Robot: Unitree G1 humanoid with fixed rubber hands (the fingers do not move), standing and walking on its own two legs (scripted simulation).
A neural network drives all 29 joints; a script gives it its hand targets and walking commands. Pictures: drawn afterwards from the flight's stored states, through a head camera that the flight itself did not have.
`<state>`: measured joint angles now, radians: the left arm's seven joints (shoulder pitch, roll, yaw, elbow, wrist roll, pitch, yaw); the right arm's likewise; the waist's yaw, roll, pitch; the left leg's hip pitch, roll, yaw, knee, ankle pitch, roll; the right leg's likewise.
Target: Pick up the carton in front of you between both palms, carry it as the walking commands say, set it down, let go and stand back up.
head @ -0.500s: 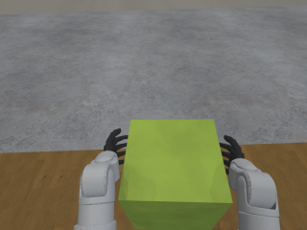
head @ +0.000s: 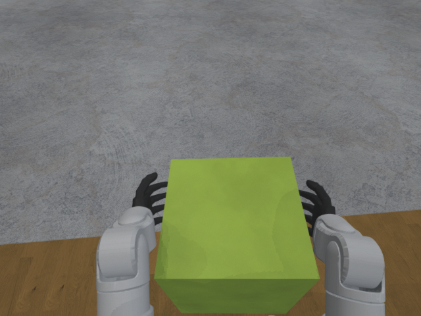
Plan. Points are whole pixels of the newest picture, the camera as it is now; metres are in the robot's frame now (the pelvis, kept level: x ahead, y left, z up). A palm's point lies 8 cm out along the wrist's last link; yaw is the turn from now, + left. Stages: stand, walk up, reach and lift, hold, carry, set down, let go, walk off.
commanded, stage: carry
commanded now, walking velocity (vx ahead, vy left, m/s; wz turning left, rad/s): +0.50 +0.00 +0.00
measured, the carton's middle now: (231, 240) +0.27 -0.01 +0.01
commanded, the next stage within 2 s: none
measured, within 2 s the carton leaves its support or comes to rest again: neither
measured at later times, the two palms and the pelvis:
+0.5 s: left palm (163, 85) +0.65 +0.14 +0.11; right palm (275, 83) +0.67 -0.16 +0.10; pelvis +0.32 -0.03 -0.01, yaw +2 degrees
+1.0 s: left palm (168, 33) +1.04 +0.17 +0.08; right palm (250, 33) +1.03 -0.13 +0.08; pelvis +0.66 +0.03 -0.02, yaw +2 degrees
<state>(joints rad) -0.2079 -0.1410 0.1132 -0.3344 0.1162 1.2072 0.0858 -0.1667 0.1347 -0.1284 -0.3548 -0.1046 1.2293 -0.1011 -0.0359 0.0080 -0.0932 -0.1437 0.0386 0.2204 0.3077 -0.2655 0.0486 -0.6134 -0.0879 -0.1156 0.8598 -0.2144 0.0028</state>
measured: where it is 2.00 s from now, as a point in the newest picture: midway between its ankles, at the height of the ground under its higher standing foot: (212, 151)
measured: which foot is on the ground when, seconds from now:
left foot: down 0.00-0.20, up 0.22-0.64, down 0.66-1.00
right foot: up 0.00-0.16, down 0.18-0.68, up 0.70-1.00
